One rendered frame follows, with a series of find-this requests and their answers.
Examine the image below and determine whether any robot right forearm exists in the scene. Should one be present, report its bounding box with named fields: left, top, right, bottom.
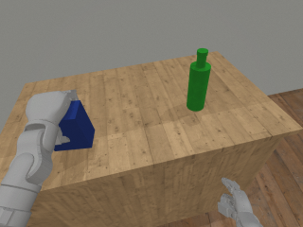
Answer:
left=236, top=211, right=263, bottom=227

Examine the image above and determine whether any robot right hand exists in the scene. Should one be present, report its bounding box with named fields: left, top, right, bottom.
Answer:
left=217, top=177, right=254, bottom=220

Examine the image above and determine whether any robot left hand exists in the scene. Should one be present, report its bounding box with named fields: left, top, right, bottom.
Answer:
left=26, top=89, right=79, bottom=146

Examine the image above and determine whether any robot left forearm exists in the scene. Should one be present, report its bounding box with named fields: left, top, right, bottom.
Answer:
left=0, top=119, right=59, bottom=227

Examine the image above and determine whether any table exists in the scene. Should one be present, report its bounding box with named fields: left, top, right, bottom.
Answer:
left=0, top=51, right=303, bottom=227

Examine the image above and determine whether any sponge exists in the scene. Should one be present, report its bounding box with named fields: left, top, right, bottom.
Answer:
left=54, top=100, right=95, bottom=151

